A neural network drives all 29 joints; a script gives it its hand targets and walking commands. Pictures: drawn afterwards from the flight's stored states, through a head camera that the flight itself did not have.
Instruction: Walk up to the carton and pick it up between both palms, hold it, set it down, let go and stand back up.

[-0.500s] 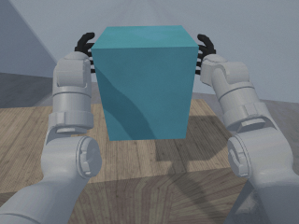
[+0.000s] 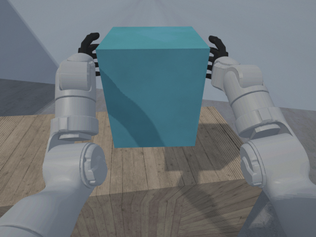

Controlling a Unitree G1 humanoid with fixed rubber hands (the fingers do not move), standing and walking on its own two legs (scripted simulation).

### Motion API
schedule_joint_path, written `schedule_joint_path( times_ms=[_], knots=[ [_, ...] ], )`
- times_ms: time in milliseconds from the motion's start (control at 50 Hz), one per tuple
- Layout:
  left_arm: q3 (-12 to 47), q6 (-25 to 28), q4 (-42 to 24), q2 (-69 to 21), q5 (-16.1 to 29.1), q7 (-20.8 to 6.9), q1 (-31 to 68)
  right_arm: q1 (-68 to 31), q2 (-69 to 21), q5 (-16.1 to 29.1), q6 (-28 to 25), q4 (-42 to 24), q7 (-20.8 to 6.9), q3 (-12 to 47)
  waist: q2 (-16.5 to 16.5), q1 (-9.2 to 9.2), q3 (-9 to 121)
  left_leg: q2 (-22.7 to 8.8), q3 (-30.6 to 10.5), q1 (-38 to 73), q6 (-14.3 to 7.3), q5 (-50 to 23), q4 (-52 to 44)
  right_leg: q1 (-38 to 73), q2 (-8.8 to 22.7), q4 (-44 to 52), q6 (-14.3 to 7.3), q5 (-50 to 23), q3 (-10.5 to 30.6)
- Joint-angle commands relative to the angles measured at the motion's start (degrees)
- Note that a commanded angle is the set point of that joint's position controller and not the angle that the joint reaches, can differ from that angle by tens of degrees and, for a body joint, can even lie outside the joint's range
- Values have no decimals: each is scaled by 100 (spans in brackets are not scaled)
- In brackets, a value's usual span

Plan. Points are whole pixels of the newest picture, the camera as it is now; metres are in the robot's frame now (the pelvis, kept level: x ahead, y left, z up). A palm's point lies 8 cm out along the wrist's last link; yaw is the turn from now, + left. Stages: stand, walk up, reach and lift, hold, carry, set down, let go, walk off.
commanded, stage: hold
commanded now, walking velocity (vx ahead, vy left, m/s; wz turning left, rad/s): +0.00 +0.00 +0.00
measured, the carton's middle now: (153, 86) +0.41 +0.01 +0.27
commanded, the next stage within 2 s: none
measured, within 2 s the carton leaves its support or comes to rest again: neither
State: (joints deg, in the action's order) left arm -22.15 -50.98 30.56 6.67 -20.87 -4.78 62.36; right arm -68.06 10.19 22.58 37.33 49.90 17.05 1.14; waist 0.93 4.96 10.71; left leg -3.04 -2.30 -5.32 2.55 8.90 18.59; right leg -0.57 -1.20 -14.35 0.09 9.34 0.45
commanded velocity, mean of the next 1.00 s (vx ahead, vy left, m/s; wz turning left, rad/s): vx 0.00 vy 0.00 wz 0.00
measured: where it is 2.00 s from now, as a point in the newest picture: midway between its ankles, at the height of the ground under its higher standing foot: outside the picture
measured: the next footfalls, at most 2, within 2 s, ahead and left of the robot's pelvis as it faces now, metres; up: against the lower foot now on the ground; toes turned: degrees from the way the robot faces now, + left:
none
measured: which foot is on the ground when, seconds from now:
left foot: down 0.00-1.00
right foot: down 0.00-1.00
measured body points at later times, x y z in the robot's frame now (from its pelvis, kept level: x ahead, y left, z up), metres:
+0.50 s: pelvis +0.00 +0.00 +0.00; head -0.10 +0.02 +0.44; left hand +0.38 +0.16 +0.33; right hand +0.38 -0.14 +0.33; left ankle +0.02 +0.15 -0.75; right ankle -0.01 -0.12 -0.75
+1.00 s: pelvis +0.00 +0.00 +0.00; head -0.11 +0.02 +0.44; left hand +0.38 +0.16 +0.34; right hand +0.37 -0.14 +0.34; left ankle +0.02 +0.15 -0.75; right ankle -0.01 -0.12 -0.75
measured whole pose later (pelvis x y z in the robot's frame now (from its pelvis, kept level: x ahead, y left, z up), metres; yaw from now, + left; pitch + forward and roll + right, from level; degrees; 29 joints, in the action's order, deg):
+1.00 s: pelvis +0.00 +0.00 +0.00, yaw +0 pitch -4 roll -1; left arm -21.8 -49.9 32.8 7.1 -21.4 -5.6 63.5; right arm -67.9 10.0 21.3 37.3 50.6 16.5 0.0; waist 1.3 5.6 11.0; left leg -2.9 -2.6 -6.0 2.5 8.2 18.3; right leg -1.3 -1.1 -14.3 0.0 8.9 0.1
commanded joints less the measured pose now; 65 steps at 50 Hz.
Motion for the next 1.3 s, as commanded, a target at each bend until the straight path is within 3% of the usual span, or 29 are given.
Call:
schedule_joint_path(
  times_ms=[0, 60, 100, 160, 180, 280, 320, 340, 380, 400, 420, 460, 500, 540, 600, 640, 680, 760, 780, 920, 980, 1100, 1120, 1140, 1200, 1260, 1280],
  knots=[
    [1315, 361, -356, -2934, 1197, -1098, 3562, -4084, -2973, 810, -140, -1501, -880, 654, -112, 34, 1102, 505, 315, 350, -52, -1050, -126, 180, -293, 183, 165, -856, -17],
    [1632, 393, -765, -3144, 1381, -1089, 3714, -4206, -3039, 933, -216, -1857, -840, 681, -335, 126, 1514, 532, 245, 627, 41, -1510, 46, 94, -295, 145, 136, -1277, 1],
    [1659, 363, -656, -3114, 1317, -1067, 3706, -3993, -2900, 825, -136, -1664, -825, 590, -517, 243, 1178, 493, 268, 497, 73, -1128, -36, 31, -295, 177, 121, -817, -31],
    [1504, 333, -214, -3096, 1201, -1103, 3503, -4049, -2827, 730, -150, -1466, -886, 498, -349, 137, 846, 437, 269, 246, -6, -744, -212, 47, -302, 225, 94, -457, -23],
    [1514, 313, -194, -3096, 1157, -1107, 3399, -3949, -2758, 714, -147, -1404, -889, 489, -454, 143, 802, 439, 240, 138, 29, -862, -266, 178, -322, 215, 81, -604, -53],
    [1607, 367, -942, -3197, 1314, -1005, 3545, -4169, -3122, 1069, -221, -2115, -839, 936, -342, 4, 1632, 520, 274, 559, 66, -1830, 82, 368, -367, 41, 141, -1495, -24],
    [1532, 309, -891, -3166, 1254, -966, 3467, -4112, -3010, 1105, -161, -1996, -828, 944, -372, -16, 1431, 558, 278, 601, 85, -1752, 96, 284, -366, 83, 177, -1400, -55],
    [1518, 272, -759, -3098, 1189, -975, 3457, -3992, -2900, 1029, -119, -1716, -848, 803, -432, 72, 1098, 515, 279, 506, 75, -1493, 8, 164, -341, 121, 142, -1132, -51],
    [1394, 251, -588, -3016, 1152, -1021, 3434, -3911, -2875, 870, -113, -1530, -882, 668, -322, 54, 943, 524, 310, 363, 27, -953, -141, 27, -311, 226, 154, -588, -29],
    [1401, 245, -479, -3002, 1118, -1038, 3318, -3919, -2876, 857, -129, -1540, -902, 656, -298, 14, 764, 458, 298, 194, 4, -867, -220, 95, -313, 254, 105, -520, -52],
    [1467, 271, -511, -3019, 1097, -1065, 3486, -3834, -2867, 762, -116, -1397, -900, 533, -326, 109, 798, 472, 311, 243, 3, -828, -259, 57, -314, 252, 105, -546, -33],
    [1477, 304, -672, -3037, 1143, -1078, 3432, -3882, -2942, 835, -129, -1498, -924, 668, -306, 41, 1015, 455, 275, 312, 24, -1197, -144, 232, -361, 149, 83, -879, -51],
    [1668, 370, -1060, -3171, 1298, -1039, 3646, -3993, -3084, 970, -177, -1804, -922, 806, -293, 88, 1557, 512, 260, 586, 67, -1556, 25, 314, -368, 82, 104, -1246, -44],
    [1634, 338, -888, -3199, 1293, -982, 3590, -4103, -3049, 983, -177, -1901, -905, 806, -341, 35, 1429, 503, 258, 484, 53, -1477, 11, 230, -344, 90, 118, -1143, -58],
    [1495, 300, -544, -3074, 1190, -994, 3461, -4139, -3040, 911, -168, -1708, -912, 774, -129, 10, 1168, 503, 266, 402, -17, -1191, -98, 189, -342, 161, 128, -984, -85],
    [1455, 286, -336, -3101, 1170, -1034, 3331, -4279, -3040, 850, -205, -1916, -892, 809, -75, -30, 1187, 517, 303, 357, -57, -1026, -87, 100, -287, 172, 148, -855, 6],
    [1468, 319, -176, -3108, 1143, -1063, 3485, -4225, -2976, 789, -199, -1667, -895, 617, -247, 31, 885, 483, 281, 130, -62, -665, -218, -14, -297, 206, 92, -503, 8],
    [1462, 374, -315, -3152, 1205, -1083, 3647, -4175, -3029, 768, -201, -1485, -900, 579, -317, 80, 1073, 482, 285, 230, -50, -700, -231, 33, -283, 200, 82, -472, 33],
    [1527, 400, -275, -3168, 1231, -1087, 3790, -4196, -2975, 750, -200, -1369, -913, 436, -387, 202, 1017, 486, 267, 156, -36, -710, -229, 9, -283, 213, 67, -466, 37],
    [1244, 431, 33, -2982, 1103, -1090, 3533, -4172, -2863, 690, -206, -1305, -942, 516, -175, 28, 996, 470, 295, 58, -75, -646, -268, 165, -299, 215, 86, -427, 5],
    [1394, 417, -338, -3115, 1153, -1036, 3641, -4123, -2838, 818, -218, -1401, -913, 544, -458, 124, 1160, 460, 257, 358, 13, -1119, -140, 104, -310, 175, 80, -768, 7],
    [1456, 430, -451, -3060, 1161, -987, 3603, -4170, -3016, 834, -242, -1572, -936, 620, -221, 26, 1250, 485, 249, 365, -15, -1099, -137, 102, -334, 178, 87, -764, -12],
    [1453, 416, -357, -3023, 1137, -992, 3584, -4014, -2934, 821, -218, -1430, -939, 639, -305, 101, 1057, 496, 290, 327, -13, -1007, -158, 29, -291, 204, 115, -692, 7],
    [1436, 401, -330, -3049, 1184, -990, 3513, -4123, -3000, 880, -241, -1570, -938, 695, -212, 22, 1196, 481, 268, 410, -47, -1029, -132, 73, -305, 201, 114, -736, -26],
    [1482, 369, -355, -3101, 1105, -980, 3393, -4049, -2911, 797, -249, -1541, -896, 652, -425, 75, 1027, 482, 296, 333, 34, -1125, -132, 106, -341, 205, 101, -725, 6],
    [1311, 338, -126, -3034, 1117, -1046, 3380, -4223, -2929, 845, -230, -1655, -877, 647, -161, 16, 1005, 519, 287, 336, -40, -1124, -112, 83, -285, 236, 122, -853, 22],
    [1375, 351, -236, -3104, 1109, -1067, 3381, -4135, -2894, 797, -232, -1726, -850, 611, -228, 94, 1111, 524, 317, 405, -23, -1146, -81, 69, -275, 216, 141, -896, 46]
  ],
)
